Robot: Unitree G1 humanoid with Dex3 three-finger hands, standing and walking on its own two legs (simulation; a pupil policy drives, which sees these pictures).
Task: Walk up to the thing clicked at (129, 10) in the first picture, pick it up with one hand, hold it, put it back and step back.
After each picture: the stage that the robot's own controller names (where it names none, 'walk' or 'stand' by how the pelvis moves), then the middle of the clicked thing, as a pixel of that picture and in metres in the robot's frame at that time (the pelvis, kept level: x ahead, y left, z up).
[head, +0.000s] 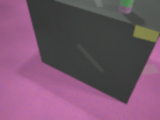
stand; out of the picture +0.93 -0.22 +0.12
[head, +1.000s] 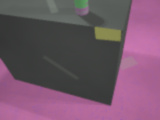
walk; out of the picture +0.83 +0.06 +0.15
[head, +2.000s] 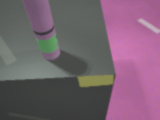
stand; (43, 28) +0.49 +0.16 +0.14
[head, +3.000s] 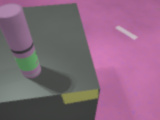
stand; (22, 46) +0.42 +0.22 +0.14
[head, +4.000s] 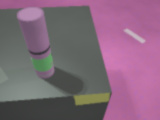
stand; (39, 47) +0.43 +0.18 +0.12
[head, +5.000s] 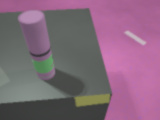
stand; (40, 49) +0.43 +0.17 +0.12
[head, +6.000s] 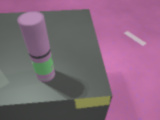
stand; (39, 51) +0.42 +0.17 +0.12
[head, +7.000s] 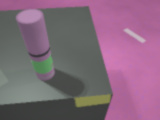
rise first; (39, 49) +0.42 +0.17 +0.12
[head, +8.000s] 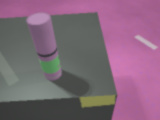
rise first; (47, 50) +0.43 +0.18 +0.12
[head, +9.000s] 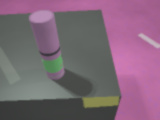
go down; (49, 49) +0.42 +0.17 +0.13
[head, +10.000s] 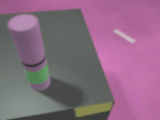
go down; (33, 58) +0.39 +0.16 +0.13
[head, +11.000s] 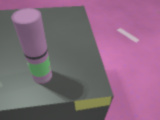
close in; (36, 51) +0.41 +0.16 +0.13
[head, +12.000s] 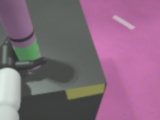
close; (21, 34) +0.44 +0.18 +0.16
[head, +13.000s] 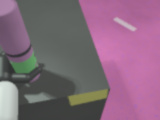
lift; (18, 48) +0.39 +0.19 +0.16
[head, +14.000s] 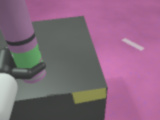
lift; (21, 38) +0.34 +0.17 +0.27
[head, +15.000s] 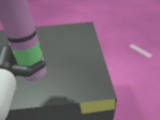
hold; (22, 36) +0.34 +0.18 +0.28
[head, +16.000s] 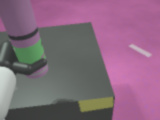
hold; (23, 33) +0.33 +0.16 +0.30
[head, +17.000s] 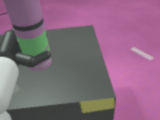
crouch; (28, 23) +0.32 +0.14 +0.33
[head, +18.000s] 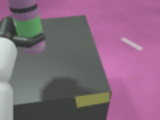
crouch; (24, 8) +0.42 +0.17 +0.30
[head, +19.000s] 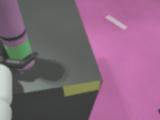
lower; (13, 33) +0.45 +0.20 +0.15
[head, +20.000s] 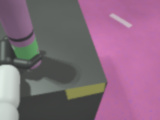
lower; (20, 33) +0.43 +0.18 +0.17
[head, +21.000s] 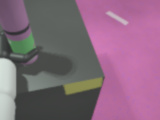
lower; (16, 27) +0.46 +0.18 +0.17
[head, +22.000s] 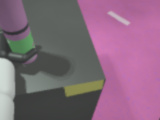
lower; (15, 26) +0.45 +0.19 +0.17
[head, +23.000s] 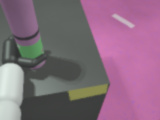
loosen; (26, 32) +0.44 +0.17 +0.17
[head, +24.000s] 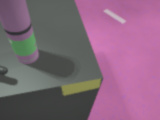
withdraw; (18, 26) +0.45 +0.17 +0.17
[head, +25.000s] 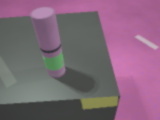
sink last; (50, 46) +0.44 +0.16 +0.14
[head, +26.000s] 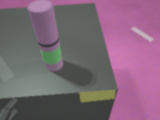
stand; (48, 40) +0.45 +0.16 +0.14
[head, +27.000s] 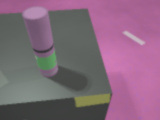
stand; (43, 46) +0.44 +0.17 +0.13
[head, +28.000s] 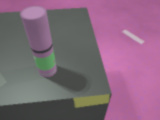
stand; (41, 46) +0.44 +0.17 +0.13
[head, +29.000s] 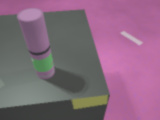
stand; (39, 48) +0.43 +0.17 +0.13
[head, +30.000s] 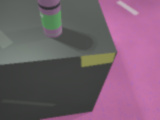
walk; (49, 3) +0.56 +0.14 +0.14
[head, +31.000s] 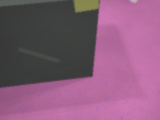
walk; out of the picture +0.92 +0.20 +0.16
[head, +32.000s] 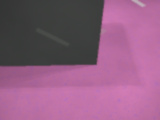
stand; out of the picture +1.17 +0.16 +0.14
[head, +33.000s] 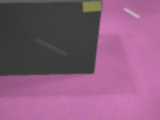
stand; out of the picture +1.17 +0.14 +0.12
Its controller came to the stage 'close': yes
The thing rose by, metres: 0.21
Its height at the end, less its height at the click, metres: +0.00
